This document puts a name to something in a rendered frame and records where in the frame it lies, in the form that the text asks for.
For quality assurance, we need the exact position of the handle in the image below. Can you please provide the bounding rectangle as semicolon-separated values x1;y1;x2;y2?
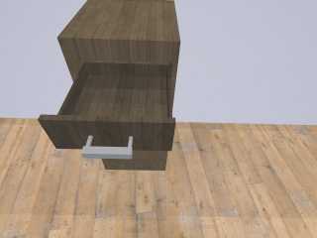
81;135;133;160

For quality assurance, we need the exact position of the cabinet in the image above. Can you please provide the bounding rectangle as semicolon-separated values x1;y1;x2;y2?
57;0;181;171

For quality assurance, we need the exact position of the drawer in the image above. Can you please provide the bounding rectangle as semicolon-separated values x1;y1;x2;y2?
38;61;176;152

